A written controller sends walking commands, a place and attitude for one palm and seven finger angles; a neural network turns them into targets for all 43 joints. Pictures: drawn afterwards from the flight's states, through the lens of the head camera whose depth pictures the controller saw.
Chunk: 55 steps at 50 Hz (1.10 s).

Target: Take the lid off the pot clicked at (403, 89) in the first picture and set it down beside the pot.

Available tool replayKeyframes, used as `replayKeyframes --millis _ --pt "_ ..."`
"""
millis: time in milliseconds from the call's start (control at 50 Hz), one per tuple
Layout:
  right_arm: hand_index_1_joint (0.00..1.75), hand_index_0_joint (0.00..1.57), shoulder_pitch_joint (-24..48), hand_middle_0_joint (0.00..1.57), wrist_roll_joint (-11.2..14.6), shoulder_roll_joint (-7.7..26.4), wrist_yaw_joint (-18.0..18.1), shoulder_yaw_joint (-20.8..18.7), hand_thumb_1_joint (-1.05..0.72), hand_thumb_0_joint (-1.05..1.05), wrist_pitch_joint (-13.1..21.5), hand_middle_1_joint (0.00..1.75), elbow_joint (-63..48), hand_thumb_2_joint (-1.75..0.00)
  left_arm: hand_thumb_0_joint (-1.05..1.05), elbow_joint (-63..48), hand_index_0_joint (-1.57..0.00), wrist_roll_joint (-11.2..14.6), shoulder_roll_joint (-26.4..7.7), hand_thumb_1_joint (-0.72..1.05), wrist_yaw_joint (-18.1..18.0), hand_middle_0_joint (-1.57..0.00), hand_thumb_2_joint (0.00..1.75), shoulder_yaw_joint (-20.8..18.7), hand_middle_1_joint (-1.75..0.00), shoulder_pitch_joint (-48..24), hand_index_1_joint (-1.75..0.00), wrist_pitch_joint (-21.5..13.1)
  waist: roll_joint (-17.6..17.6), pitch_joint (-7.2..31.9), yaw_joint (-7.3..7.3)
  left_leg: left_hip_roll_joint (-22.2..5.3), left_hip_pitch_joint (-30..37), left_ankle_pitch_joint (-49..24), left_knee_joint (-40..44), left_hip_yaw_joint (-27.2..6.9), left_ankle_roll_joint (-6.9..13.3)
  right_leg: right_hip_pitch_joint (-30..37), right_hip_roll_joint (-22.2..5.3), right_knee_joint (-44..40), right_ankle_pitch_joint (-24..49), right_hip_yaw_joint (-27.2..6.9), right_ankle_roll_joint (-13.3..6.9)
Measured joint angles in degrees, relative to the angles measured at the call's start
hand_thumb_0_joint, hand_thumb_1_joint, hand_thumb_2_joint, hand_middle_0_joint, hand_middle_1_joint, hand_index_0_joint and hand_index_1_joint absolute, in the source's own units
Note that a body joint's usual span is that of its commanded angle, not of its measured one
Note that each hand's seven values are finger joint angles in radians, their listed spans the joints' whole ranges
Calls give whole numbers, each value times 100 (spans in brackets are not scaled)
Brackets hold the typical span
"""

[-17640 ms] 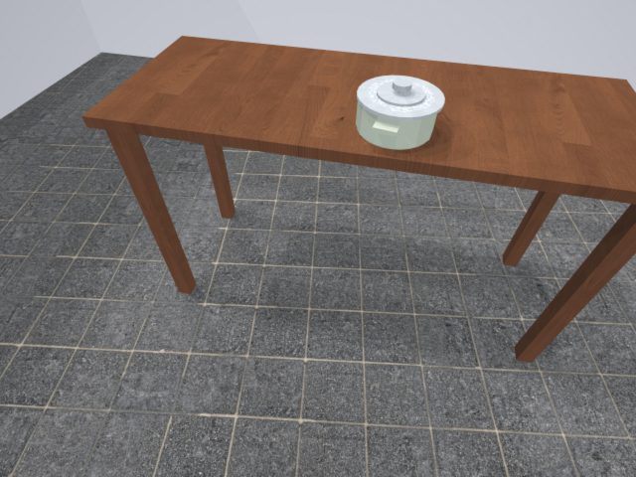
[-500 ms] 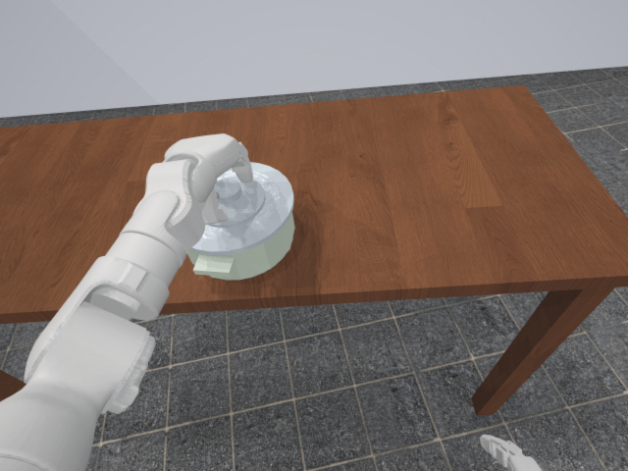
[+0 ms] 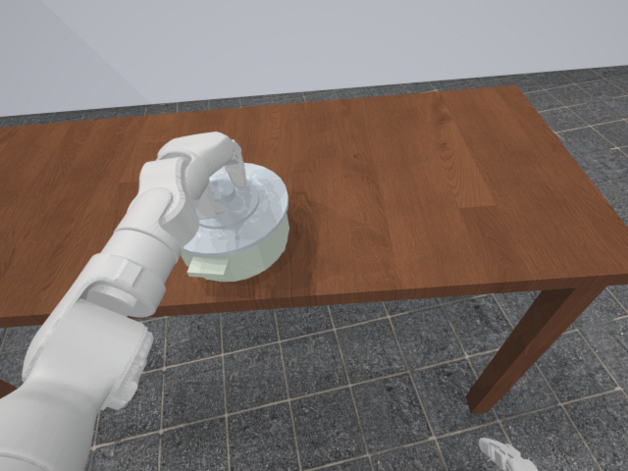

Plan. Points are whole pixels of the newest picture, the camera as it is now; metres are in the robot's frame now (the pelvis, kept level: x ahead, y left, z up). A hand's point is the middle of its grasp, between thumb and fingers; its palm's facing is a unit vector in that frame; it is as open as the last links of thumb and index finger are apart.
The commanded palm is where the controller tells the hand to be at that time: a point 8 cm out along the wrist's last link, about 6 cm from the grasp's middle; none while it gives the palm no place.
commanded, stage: close the fingers and squeeze the knob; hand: left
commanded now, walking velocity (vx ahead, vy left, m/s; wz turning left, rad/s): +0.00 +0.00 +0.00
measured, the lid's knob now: (220, 192) +0.47 +0.13 +0.11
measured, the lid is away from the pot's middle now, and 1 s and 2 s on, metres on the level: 0.00 0.00 0.01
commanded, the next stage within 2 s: lift the lid straight up in 0.98 s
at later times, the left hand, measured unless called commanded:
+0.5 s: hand (209, 192) +0.45 +0.14 +0.13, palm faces -0.36 -0.09 -0.93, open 7.5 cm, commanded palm +0.44 +0.14 +0.19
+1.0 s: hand (211, 196) +0.44 +0.13 +0.13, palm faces -0.35 -0.08 -0.93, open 7.3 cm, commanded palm +0.43 +0.14 +0.19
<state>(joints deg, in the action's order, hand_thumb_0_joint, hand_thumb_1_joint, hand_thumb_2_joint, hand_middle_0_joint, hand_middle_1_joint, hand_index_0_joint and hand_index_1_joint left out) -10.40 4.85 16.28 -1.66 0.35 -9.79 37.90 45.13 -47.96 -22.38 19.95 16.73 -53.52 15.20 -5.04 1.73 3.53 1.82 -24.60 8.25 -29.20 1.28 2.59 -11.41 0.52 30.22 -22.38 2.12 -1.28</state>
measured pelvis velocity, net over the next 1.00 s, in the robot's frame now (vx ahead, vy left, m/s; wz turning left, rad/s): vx -0.01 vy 0.00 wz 0.00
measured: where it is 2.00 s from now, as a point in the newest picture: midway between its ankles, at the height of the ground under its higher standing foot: outside the picture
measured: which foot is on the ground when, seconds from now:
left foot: down 0.00-1.00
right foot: down 0.00-1.00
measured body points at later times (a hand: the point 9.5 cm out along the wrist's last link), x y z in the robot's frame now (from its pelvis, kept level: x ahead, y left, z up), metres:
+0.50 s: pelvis +0.00 +0.00 +0.00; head +0.02 -0.03 +0.45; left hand +0.46 +0.14 +0.19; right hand +0.12 -0.25 -0.13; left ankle +0.07 +0.10 -0.73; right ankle -0.07 -0.10 -0.73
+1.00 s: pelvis -0.01 +0.00 +0.00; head +0.01 -0.03 +0.45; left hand +0.45 +0.14 +0.18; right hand +0.10 -0.25 -0.14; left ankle +0.07 +0.10 -0.73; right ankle -0.07 -0.10 -0.73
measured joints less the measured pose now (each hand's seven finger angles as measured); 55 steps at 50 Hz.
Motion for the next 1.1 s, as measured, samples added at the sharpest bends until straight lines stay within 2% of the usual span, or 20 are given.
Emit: replayKeyframes --millis 140,480,640,820,1100 --pt "30 20 -52 20 12 45 -19 -47 -91 1 -25 30 -37 -90 -1 -176 -66 -14 -48 18 51 -61 90 25 -97 87 -98 6 -7 -6 -8 -4 4 21 -15 13 4 12 2 -11 -1 -15 3" --pt "30 20 -31 20 5 -5 41 7 -91 0 2 30 16 -90 1 409 -67 -36 62 27 155 -80 69 59 -102 -336 -94 -37 6 37 0 -3 -96 -16 -46 -31 4 -86 11 44 5 28 1" --pt "30 20 -142 20 -2 9 50 -12 -91 0 9 30 40 -90 1 422 -66 -37 19 27 161 -85 71 4 -104 -316 -95 -100 18 25 31 -18 -90 -21 -46 -20 6 -84 23 38 21 13 0" --pt "30 20 -192 20 0 40 38 -55 -91 1 15 30 103 -90 3 422 -66 -46 70 28 112 -94 74 137 -107 -357 -95 -23 7 5 23 -10 -96 -41 -37 -29 13 -91 18 40 32 23 5" --pt "30 20 -114 20 -14 -20 28 -31 -91 1 77 30 95 -90 8 290 -63 5 137 36 67 -109 79 151 -112 -193 -94 -8 -5 12 -2 -2 -17 -64 16 -25 16 -19 11 -2 52 16 9"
